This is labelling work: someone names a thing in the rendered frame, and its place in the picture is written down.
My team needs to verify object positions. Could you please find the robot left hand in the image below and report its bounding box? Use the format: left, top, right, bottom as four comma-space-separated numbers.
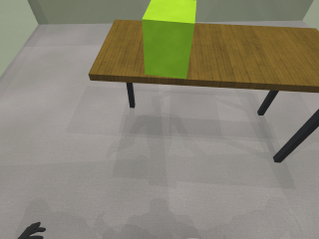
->
18, 222, 46, 239

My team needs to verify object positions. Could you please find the carton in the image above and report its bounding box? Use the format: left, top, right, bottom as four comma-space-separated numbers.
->
142, 0, 196, 79

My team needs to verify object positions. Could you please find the table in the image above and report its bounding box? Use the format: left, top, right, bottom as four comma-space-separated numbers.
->
88, 19, 319, 163

